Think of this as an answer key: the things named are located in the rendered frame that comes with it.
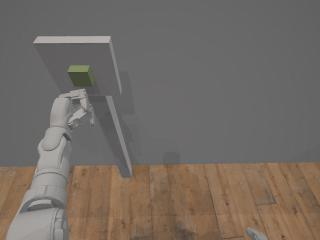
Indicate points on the robot right hand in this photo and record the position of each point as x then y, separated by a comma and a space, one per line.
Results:
255, 235

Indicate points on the robot left hand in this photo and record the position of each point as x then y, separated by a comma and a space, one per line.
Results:
64, 115

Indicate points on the robot left forearm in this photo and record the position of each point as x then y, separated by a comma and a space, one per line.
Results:
48, 187

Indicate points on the button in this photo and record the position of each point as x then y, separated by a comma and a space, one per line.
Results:
81, 75

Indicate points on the left robot upper arm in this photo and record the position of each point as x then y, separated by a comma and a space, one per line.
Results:
44, 224

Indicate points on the panel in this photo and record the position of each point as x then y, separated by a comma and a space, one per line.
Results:
60, 52

